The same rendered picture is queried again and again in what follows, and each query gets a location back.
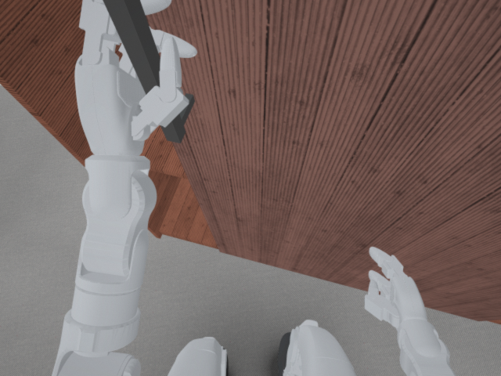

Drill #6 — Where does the robot right shin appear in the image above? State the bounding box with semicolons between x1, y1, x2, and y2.
283;320;318;376

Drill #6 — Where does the wardrobe door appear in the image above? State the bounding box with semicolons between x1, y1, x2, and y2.
146;0;501;321

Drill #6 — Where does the robot right hand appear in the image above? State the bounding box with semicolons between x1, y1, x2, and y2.
365;247;427;331

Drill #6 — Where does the left robot forearm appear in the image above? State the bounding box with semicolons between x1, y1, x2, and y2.
52;154;157;376

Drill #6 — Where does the robot right thigh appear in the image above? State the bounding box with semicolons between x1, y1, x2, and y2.
289;325;356;376

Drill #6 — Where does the handle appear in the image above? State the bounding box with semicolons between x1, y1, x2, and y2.
103;0;195;143

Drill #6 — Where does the right robot forearm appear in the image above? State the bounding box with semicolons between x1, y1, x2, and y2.
397;319;456;376

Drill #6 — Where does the left robot upper arm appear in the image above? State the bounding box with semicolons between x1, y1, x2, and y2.
58;352;141;376

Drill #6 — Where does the robot left hand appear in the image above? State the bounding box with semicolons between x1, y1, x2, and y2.
74;0;197;155

